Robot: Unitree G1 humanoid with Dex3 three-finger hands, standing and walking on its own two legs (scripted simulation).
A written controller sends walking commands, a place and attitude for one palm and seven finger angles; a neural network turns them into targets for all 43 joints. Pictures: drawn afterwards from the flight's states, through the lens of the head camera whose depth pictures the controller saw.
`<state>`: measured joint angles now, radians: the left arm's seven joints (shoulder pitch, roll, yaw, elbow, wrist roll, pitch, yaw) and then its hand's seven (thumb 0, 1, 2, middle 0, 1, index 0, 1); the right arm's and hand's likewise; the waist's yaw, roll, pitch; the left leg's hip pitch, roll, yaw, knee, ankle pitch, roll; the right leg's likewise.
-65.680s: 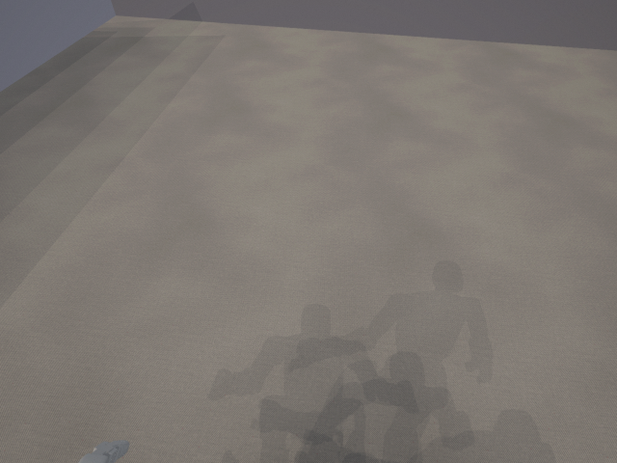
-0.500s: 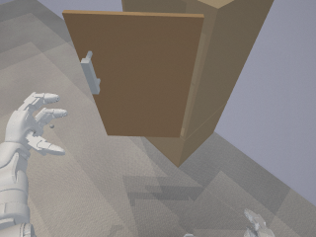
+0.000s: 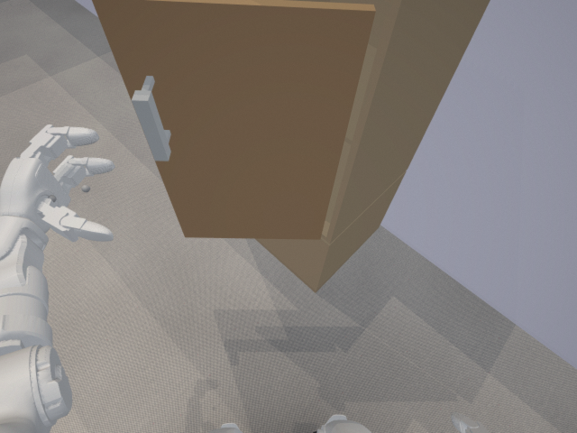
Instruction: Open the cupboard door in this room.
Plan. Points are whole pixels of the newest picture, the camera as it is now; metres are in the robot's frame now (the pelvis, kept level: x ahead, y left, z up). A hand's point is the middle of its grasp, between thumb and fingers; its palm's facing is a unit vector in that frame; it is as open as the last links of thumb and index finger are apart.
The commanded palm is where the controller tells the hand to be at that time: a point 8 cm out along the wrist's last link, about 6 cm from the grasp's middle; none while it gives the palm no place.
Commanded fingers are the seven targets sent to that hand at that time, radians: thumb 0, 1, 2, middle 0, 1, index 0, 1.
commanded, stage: move the hooked fingers beside the handle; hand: left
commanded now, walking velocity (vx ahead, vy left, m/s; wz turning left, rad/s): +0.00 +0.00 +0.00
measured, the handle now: (156, 119) +0.57 +0.22 +0.07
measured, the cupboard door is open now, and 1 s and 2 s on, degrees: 44 44 44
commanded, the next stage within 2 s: slide the fingers in behind the handle in 1.80 s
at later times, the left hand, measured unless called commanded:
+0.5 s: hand (100, 155) +0.47 +0.27 +0.09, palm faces -0.01 -1.00 +0.00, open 14.0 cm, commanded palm +0.46 +0.33 +0.08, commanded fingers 0.00 -0.50 0.30 -0.30 -1.20 -0.30 -1.20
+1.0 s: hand (101, 142) +0.51 +0.29 +0.08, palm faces +0.01 -1.00 -0.01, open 14.0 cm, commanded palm +0.48 +0.33 +0.08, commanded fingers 0.00 -0.50 0.30 -0.30 -1.20 -0.30 -1.20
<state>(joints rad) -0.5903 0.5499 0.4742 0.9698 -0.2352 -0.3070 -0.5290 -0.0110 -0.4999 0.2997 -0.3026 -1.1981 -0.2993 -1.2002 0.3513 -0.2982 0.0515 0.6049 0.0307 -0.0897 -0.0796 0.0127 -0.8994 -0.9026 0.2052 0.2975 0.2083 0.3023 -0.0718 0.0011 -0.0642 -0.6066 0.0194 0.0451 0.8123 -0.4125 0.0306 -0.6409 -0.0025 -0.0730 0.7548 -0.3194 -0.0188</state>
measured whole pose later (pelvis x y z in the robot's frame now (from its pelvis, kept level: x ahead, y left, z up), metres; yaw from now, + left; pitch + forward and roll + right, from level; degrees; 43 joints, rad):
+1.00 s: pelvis +0.02 +0.01 -0.01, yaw -3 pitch +21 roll -3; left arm -0.82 0.76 0.60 1.16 -0.12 -0.30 -0.53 -0.01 -0.50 0.30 -0.30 -1.20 -0.30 -1.20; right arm 0.46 -0.30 0.06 0.56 0.00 0.09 -0.03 0.01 -0.90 -0.90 0.21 0.30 0.21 0.30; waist -0.17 0.01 -0.08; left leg -0.80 0.06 0.05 0.90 -0.47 0.04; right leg -0.82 0.03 -0.06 0.79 -0.34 -0.01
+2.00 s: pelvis +0.00 +0.01 -0.02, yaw -2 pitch +21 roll -4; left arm -0.92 0.81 0.55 1.25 -0.13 -0.31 -0.56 -0.01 -0.50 0.30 -0.30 -1.20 -0.30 -1.20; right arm 0.44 -0.31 0.07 0.58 0.01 0.08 -0.05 0.01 -0.90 -0.90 0.21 0.30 0.21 0.30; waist -0.18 0.00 -0.06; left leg -0.86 0.05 0.03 0.95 -0.46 0.04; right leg -0.87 0.03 -0.08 0.83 -0.33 -0.01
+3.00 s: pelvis +0.00 -0.01 -0.02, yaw +0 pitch +18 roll -3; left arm -0.88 0.59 0.40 1.17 -0.15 -0.35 -0.36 -0.01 -0.50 0.30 -0.26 -1.20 -0.26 -1.20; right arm 0.40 -0.29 0.05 0.63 0.00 0.04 -0.03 0.01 -0.90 -0.90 0.20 0.30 0.21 0.30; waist -0.14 0.01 -0.07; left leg -0.79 0.04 0.01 0.92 -0.45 0.02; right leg -0.81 0.02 -0.10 0.83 -0.35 -0.03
